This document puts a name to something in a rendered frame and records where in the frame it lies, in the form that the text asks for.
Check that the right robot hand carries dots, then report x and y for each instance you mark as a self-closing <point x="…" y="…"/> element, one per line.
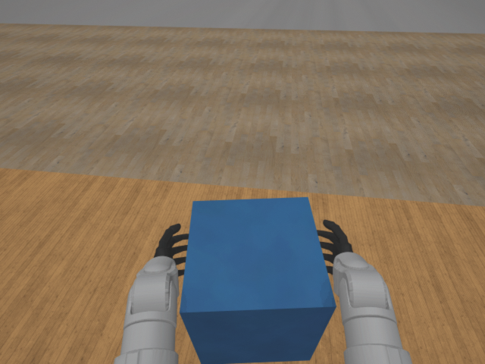
<point x="339" y="243"/>

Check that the left robot hand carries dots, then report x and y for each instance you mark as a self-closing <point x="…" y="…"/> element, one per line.
<point x="167" y="241"/>

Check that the carton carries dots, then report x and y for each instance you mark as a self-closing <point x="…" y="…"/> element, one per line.
<point x="255" y="285"/>

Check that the left robot forearm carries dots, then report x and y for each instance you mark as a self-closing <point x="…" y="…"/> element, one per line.
<point x="151" y="315"/>

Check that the right robot forearm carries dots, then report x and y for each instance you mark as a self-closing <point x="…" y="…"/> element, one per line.
<point x="372" y="335"/>

